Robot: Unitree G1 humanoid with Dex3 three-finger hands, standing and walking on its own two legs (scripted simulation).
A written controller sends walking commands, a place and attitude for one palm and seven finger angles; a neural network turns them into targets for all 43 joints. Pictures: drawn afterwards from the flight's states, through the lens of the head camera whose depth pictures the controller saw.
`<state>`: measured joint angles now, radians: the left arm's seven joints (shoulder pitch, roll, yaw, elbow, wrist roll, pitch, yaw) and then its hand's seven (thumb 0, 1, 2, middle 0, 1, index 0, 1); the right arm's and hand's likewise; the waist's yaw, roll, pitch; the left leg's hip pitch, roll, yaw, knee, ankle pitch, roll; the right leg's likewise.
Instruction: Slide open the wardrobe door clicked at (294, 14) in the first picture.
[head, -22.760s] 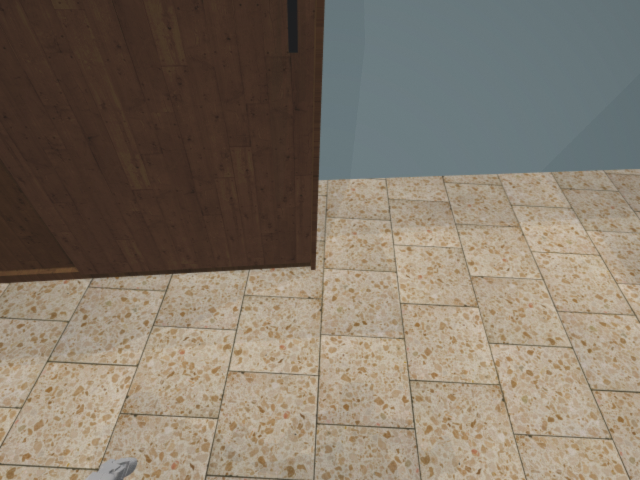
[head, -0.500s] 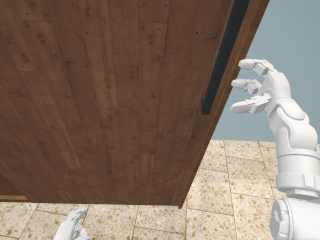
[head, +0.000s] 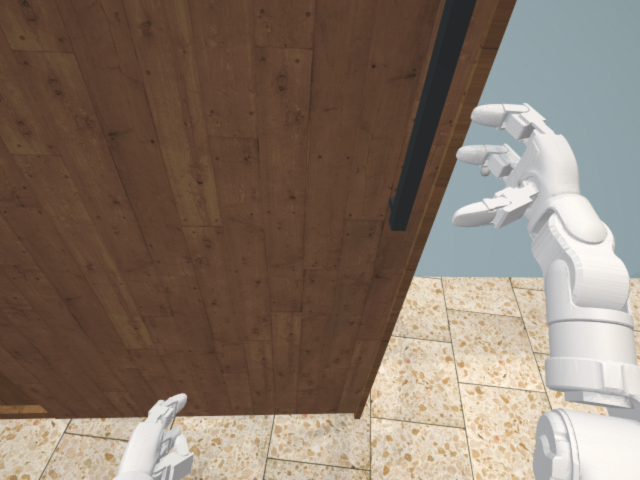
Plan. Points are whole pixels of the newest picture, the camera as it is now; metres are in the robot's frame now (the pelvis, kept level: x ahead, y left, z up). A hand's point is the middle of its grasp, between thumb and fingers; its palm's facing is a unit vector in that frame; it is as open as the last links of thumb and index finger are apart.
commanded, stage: move the hooked fingers beside the handle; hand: right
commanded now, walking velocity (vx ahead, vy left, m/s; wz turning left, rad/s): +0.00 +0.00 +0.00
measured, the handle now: (420, 121) +0.45 -0.08 +0.26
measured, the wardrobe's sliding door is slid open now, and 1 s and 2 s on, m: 0.00 0.00 0.00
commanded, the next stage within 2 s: feel for the door with the fingertips in 0.12 s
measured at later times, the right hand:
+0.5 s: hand (449, 162) +0.39 -0.10 +0.25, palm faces -0.08 +1.00 -0.03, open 14.0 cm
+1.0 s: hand (444, 162) +0.40 -0.11 +0.24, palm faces -0.05 +1.00 -0.03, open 14.0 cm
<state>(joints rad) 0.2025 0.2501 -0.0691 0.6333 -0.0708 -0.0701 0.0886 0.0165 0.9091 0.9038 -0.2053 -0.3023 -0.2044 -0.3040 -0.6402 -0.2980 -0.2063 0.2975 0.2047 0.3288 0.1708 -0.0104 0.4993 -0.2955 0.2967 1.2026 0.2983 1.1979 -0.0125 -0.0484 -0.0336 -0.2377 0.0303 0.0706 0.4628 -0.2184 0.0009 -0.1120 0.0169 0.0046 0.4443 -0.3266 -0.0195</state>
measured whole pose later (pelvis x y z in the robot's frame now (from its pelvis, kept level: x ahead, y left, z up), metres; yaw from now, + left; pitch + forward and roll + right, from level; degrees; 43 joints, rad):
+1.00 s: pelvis -0.02 +0.02 +0.00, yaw +0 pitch -1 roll +0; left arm 0.22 0.26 -0.06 0.67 -0.08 -0.03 0.09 0.02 0.91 0.90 -0.20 -0.30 -0.20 -0.30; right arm -0.78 -0.28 -0.17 0.48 0.19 0.36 0.10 -0.01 0.50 -0.30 0.30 1.21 0.30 1.20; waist 0.01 -0.05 -0.03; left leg -0.26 0.01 0.07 0.45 -0.19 0.03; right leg -0.13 0.00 0.01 0.43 -0.29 0.00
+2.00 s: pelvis -0.01 +0.01 +0.00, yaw +1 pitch -1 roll +0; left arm 0.17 0.23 -0.07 0.64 -0.06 0.00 0.06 0.02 0.91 0.90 -0.20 -0.30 -0.20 -0.30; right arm -0.71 -0.16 -0.10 0.31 0.17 0.42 0.02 -0.01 0.50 -0.30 0.30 1.20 0.27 1.19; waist -0.02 -0.05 -0.04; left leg -0.23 0.02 0.06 0.44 -0.19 0.01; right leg -0.09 0.01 -0.01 0.41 -0.30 -0.01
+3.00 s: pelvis -0.02 +0.00 +0.00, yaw +1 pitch -1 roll +0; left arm 0.20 0.24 -0.08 0.65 -0.06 0.01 0.07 0.02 0.91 0.90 -0.21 -0.30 -0.20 -0.30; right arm -0.70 -0.24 -0.17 0.34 0.18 0.41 0.09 -0.01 0.50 -0.30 0.30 1.20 0.30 1.20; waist -0.01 -0.05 -0.04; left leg -0.22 0.02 0.05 0.41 -0.16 0.01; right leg -0.09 0.01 -0.02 0.39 -0.28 -0.01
